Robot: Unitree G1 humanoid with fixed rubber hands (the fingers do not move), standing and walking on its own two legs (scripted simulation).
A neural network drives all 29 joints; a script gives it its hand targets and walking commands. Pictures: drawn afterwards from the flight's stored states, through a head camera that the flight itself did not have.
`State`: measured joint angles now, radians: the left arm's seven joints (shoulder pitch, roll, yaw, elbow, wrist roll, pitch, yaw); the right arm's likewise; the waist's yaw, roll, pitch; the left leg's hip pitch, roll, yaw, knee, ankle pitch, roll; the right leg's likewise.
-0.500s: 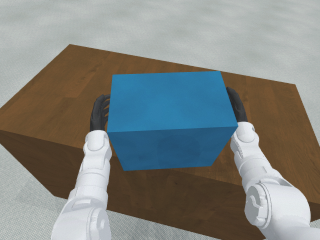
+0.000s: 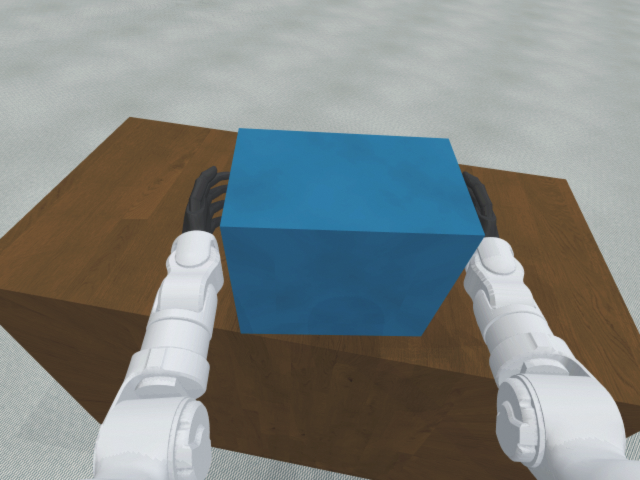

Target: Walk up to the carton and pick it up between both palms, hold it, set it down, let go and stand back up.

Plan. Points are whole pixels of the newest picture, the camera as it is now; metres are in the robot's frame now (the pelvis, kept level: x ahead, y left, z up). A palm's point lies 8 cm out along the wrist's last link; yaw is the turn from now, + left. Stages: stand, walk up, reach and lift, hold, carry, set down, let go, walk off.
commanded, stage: reach and lift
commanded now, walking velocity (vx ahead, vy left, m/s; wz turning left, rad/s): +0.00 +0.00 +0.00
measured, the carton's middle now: (338, 241) +0.41 +0.02 +0.09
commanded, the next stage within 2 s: hold in 1.70 s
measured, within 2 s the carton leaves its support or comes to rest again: neither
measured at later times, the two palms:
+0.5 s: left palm (185, 197) +0.38 +0.20 +0.18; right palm (491, 219) +0.39 -0.16 +0.18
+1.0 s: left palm (187, 169) +0.38 +0.19 +0.22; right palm (513, 199) +0.38 -0.17 +0.21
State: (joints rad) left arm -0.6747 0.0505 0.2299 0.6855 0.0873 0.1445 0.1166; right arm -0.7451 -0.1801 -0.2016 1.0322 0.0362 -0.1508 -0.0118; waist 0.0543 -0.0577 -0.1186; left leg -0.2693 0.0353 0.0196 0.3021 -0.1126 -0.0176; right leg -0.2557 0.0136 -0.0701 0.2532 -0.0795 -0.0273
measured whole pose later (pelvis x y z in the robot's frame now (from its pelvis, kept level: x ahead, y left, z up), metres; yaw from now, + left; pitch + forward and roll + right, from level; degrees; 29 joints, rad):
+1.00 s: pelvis +0.00 +0.02 +0.00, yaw +0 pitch -3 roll -1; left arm -0.75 0.12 0.27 0.35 0.15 0.72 0.02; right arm -0.81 -0.18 -0.11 0.69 0.25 0.41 -0.12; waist -0.06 -0.03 -0.09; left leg -0.13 0.01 0.01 0.34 -0.15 0.00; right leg -0.11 0.00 -0.04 0.27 -0.11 0.00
